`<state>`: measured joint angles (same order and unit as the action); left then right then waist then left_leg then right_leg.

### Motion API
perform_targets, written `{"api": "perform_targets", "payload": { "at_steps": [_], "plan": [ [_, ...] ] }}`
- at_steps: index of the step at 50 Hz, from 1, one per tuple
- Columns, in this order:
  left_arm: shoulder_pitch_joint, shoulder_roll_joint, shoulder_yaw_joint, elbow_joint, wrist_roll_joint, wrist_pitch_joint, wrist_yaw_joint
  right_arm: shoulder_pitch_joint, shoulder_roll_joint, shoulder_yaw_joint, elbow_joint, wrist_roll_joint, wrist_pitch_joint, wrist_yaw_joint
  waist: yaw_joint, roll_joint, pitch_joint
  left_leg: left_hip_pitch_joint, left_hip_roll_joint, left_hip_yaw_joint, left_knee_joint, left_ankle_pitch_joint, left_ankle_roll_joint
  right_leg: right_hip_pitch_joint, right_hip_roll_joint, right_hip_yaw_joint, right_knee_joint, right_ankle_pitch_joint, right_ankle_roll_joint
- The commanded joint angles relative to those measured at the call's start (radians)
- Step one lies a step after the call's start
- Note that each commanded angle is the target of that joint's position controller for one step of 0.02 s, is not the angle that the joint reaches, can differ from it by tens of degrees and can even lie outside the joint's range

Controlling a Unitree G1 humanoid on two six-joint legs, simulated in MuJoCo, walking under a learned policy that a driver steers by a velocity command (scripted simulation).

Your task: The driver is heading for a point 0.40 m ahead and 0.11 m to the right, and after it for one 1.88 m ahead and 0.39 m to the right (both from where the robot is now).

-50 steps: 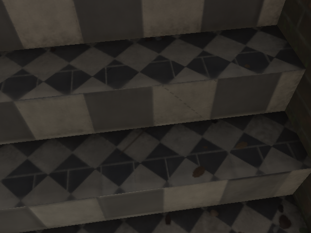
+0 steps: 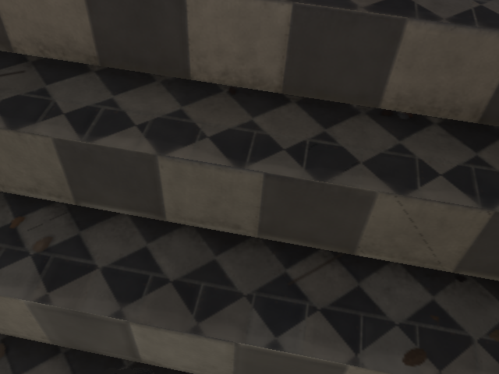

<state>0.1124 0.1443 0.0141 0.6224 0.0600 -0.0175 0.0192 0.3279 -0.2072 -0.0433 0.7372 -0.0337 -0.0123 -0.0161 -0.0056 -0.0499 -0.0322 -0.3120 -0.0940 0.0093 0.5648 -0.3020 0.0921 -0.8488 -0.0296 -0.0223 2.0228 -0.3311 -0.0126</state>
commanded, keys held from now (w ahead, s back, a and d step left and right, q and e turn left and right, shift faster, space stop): w+e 0.84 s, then w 0.10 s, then w+q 0.06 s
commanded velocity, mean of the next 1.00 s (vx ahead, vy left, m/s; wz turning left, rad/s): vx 0.50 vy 0.00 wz -0.37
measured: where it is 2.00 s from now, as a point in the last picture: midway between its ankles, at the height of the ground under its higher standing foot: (442, 14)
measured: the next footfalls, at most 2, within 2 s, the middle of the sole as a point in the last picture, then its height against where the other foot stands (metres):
right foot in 0.32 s outside the picture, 0.21 m higher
left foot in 0.82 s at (248, 286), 0.21 m higher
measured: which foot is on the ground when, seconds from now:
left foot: down 0.00-0.38, up 0.40-0.80, down 0.82-1.00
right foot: up 0.00-0.30, down 0.32-0.84, up 0.86-1.00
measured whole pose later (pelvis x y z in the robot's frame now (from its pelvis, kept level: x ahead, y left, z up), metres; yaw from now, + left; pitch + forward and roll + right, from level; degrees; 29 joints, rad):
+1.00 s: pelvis +0.43 -0.06 +0.35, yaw -26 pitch +2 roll +4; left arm 0.18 0.21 0.08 0.68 0.04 -0.09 0.00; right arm 0.22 -0.19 -0.07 0.88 -0.03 -0.04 -0.05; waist 0.01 -0.06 -0.05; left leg -0.54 0.02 0.18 1.02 -0.50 0.03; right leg -0.81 0.13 0.14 2.00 -0.05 -0.15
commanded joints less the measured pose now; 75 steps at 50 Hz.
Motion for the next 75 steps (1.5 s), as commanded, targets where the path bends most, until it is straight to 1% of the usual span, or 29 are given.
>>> {"api": "perform_targets", "payload": {
  "at_steps": [1,10,12,14,16,17,19,20,21,24,27,34,38,40,41,42,43,44,46,49,53,62,64,66,67,68,69,72,75],
  "plan": [
    [-0.094,-0.025,-0.022,-0.144,-0.009,0.019,0.016,0.103,-0.118,-0.014,0.054,-0.015,-0.048,0.011,0.012,0.096,0.049,0.124,0.327,-0.304,-0.259,0.107,0.13,-0.413,0.044,0.016,0.401,-0.057,-0.056],
    [-0.309,-0.067,-0.065,-0.296,-0.007,0.049,0.017,0.163,-0.103,0.012,0.188,0.007,-0.07,-0.028,-0.011,0.133,0.088,0.162,0.285,-0.112,-0.471,0.184,0.073,-0.503,0.068,-0.045,0.01,-0.088,-0.039],
    [-0.311,-0.086,-0.088,-0.312,0.009,0.052,0.001,0.152,-0.141,0.0,0.173,0.023,-0.052,-0.071,-0.006,0.135,-0.006,0.328,0.32,-0.062,-0.579,0.467,0.127,-0.385,0.008,-0.11,-0.22,-0.245,-0.055],
    [-0.249,-0.105,-0.097,-0.245,-0.028,0.052,-0.009,0.145,-0.117,0.006,0.17,0.042,-0.017,-0.092,0.019,0.159,-0.083,0.271,0.286,0.093,-0.535,1.04,0.136,0.045,0.075,-0.19,-0.587,-0.356,-0.095],
    [-0.005,-0.022,-0.054,-0.132,-0.06,0.058,-0.007,0.173,-0.209,-0.007,0.127,0.047,-0.035,-0.076,0.079,0.268,-0.298,0.416,0.382,0.095,-0.166,2.067,0.157,0.305,0.209,-0.265,-0.693,-0.451,-0.124],
    [0.138,0.037,-0.035,-0.093,-0.026,0.047,-0.01,0.106,-0.268,-0.028,0.094,0.064,-0.05,-0.05,0.146,0.294,-0.397,0.411,0.406,0.124,0.036,2.156,0.143,0.465,0.214,-0.14,-0.822,-0.296,-0.164],
    [0.18,0.195,0.031,-0.055,-0.013,0.069,0.012,-0.038,-0.293,-0.048,-0.047,0.049,-0.076,0.02,0.189,-0.015,-0.364,-0.034,0.228,0.097,0.486,1.449,0.082,0.624,0.078,0.527,-1.31,-0.62,-0.262],
    [0.138,0.277,0.072,-0.029,-0.004,0.092,0.032,-0.168,-0.199,-0.044,-0.078,0.003,-0.084,0.057,0.197,-0.271,-0.306,-0.293,-0.007,0.019,1.011,0.409,0.028,0.601,-0.08,1.055,-1.677,-0.722,-0.379],
    [0.054,0.218,0.06,-0.014,-0.012,0.08,0.029,-0.224,-0.056,-0.006,-0.138,-0.052,-0.076,0.067,0.13,-0.054,-0.173,-0.472,0.005,-0.142,1.479,0.28,-0.014,0.474,-0.113,1.1,-1.724,-0.587,-0.357],
    [0.117,0.07,0.015,0.175,-0.001,0.009,0.029,-0.166,0.14,0.08,-0.206,-0.045,-0.04,0.004,-0.055,0.087,0.143,-0.713,0.068,-0.143,1.588,0.098,-0.006,0.258,-0.034,0.611,-1.553,-0.266,-0.226],
    [0.178,0.066,0.019,0.248,-0.044,-0.053,-0.01,-0.114,0.104,0.081,-0.177,-0.039,-0.028,-0.014,-0.07,0.095,0.154,-0.793,0.11,-0.083,1.543,0.096,-0.003,0.34,0.031,0.353,-1.555,0.094,-0.197],
    [0.396,0.132,0.04,0.299,-0.043,-0.092,0.001,-0.535,0.166,0.115,-0.359,-0.046,-0.037,-0.019,0.066,0.049,0.153,-1.168,0.161,-0.018,1.678,-0.087,-0.011,0.593,-0.061,0.471,-1.724,0.12,-0.225],
    [0.434,0.143,0.064,0.299,-0.056,-0.046,0.055,-0.606,0.217,0.142,-0.433,-0.011,0.007,0.009,0.084,-0.07,0.0,-0.533,0.142,0.129,1.049,-0.17,0.013,0.518,-0.089,0.327,-1.996,0.743,-0.258],
    [0.266,0.272,0.099,0.176,-0.074,-0.076,0.047,-0.22,0.062,0.054,-0.28,0.037,-0.002,0.001,-0.122,-0.105,-0.331,0.036,0.033,0.129,0.837,-0.238,0.032,0.582,-0.101,0.256,-1.643,1.815,-0.201],
    [0.185,0.336,0.124,0.15,-0.103,-0.113,0.022,-0.087,-0.026,0.015,-0.246,0.052,-0.007,-0.011,-0.219,-0.119,-0.417,0.14,0.026,0.089,0.569,-0.187,0.019,0.653,-0.095,0.269,-1.408,1.894,-0.193],
    [0.143,0.298,0.123,0.126,-0.097,-0.155,-0.005,-0.016,-0.089,-0.018,-0.193,0.027,-0.017,-0.014,-0.246,-0.017,-0.484,0.282,0.074,-0.077,0.412,-0.286,0.04,0.581,-0.04,0.282,-1.124,1.617,-0.179],
    [0.13,0.14,0.097,0.081,-0.11,-0.166,-0.054,0.051,-0.189,-0.05,-0.13,0.004,-0.011,-0.029,-0.216,0.399,-0.491,0.43,0.423,-0.741,0.028,-0.251,0.217,0.198,0.199,0.245,-0.653,0.514,-0.106],
    [0.103,0.094,0.085,0.038,-0.024,-0.163,-0.068,-0.021,-0.15,-0.061,-0.121,0.013,0.017,-0.044,-0.153,0.295,-0.455,0.297,0.441,-0.993,-0.189,-0.413,0.212,0.096,0.186,0.275,-0.239,0.266,-0.085],
    [0.116,-0.029,0.047,0.007,0.004,-0.118,-0.06,-0.172,-0.002,-0.03,0.003,0.017,0.009,-0.039,-0.002,0.075,-0.047,-0.008,0.401,-0.747,-0.095,-0.68,0.164,-0.12,0.12,0.203,-0.054,0.378,-0.118],
    [0.082,-0.11,-0.013,-0.038,-0.013,-0.067,-0.021,-0.059,0.168,0.022,0.177,-0.008,-0.056,-0.028,0.051,0.035,0.118,-0.182,0.355,-0.398,-0.116,-0.222,0.1,-0.24,0.131,0.251,0.175,0.226,-0.155],
    [-0.001,-0.038,-0.018,-0.082,-0.033,-0.031,-0.008,-0.096,0.052,0.006,0.205,-0.001,-0.139,0.005,0.116,0.015,0.175,-0.216,0.301,-0.129,-0.248,0.137,0.079,-0.233,0.074,0.199,-0.095,0.209,-0.125],
    [-0.568,-0.122,-0.07,-0.369,-0.024,-0.026,-0.026,0.315,-0.022,-0.044,0.285,-0.001,-0.137,-0.046,-0.132,0.15,0.09,0.366,0.33,-0.211,-0.547,0.202,0.146,-0.617,-0.129,-0.009,-0.15,-0.195,-0.119],
    [-0.359,-0.141,-0.083,-0.282,-0.088,-0.012,-0.026,0.161,-0.059,-0.043,0.212,0.058,-0.127,-0.025,-0.032,0.155,-0.087,-0.037,0.27,-0.07,-0.63,0.719,0.186,0.323,-0.02,-0.161,-0.721,-0.119,-0.133],
    [0.105,0.053,0.027,-0.152,-0.084,0.02,0.017,0.134,-0.259,-0.094,0.183,0.078,-0.198,0.037,0.17,0.263,-0.448,0.208,0.333,-0.082,-0.095,1.687,0.132,0.678,0.085,-0.085,-0.85,-0.17,-0.12],
    [0.241,0.161,0.068,-0.108,-0.037,0.004,0.021,0.095,-0.25,-0.106,0.15,0.116,-0.218,0.065,0.219,0.191,-0.554,0.058,0.268,-0.131,0.209,1.439,0.063,0.866,-0.062,0.254,-1.019,-0.224,-0.161],
    [0.283,0.265,0.098,-0.084,0.009,0.002,0.04,0.028,-0.123,-0.089,0.071,0.111,-0.211,0.089,0.247,-0.159,-0.544,-0.257,0.038,-0.162,0.71,0.651,0.015,0.926,-0.331,0.785,-1.456,-0.303,-0.244],
    [0.175,0.278,0.108,-0.095,-0.023,0.003,0.03,0.007,-0.053,-0.089,0.022,0.022,-0.187,0.077,0.199,-0.19,-0.535,-0.375,-0.035,-0.301,1.279,0.263,-0.024,0.792,-0.385,1.021,-1.671,-0.473,-0.228],
    [-0.043,0.066,0.06,0.12,-0.06,-0.039,0.011,-0.13,0.14,-0.033,-0.098,-0.03,-0.132,0.032,-0.037,-0.019,-0.059,-0.663,0.043,-0.191,1.564,0.461,0.023,0.372,-0.315,0.541,-1.479,-0.468,-0.172],
    [0.08,-0.012,0.042,0.286,-0.026,-0.079,-0.002,-0.068,0.186,0.016,-0.103,-0.002,-0.089,0.026,-0.09,0.005,0.061,-0.844,0.033,-0.187,1.688,0.281,0.046,0.394,-0.289,0.254,-1.584,-0.056,-0.157]
  ]
}}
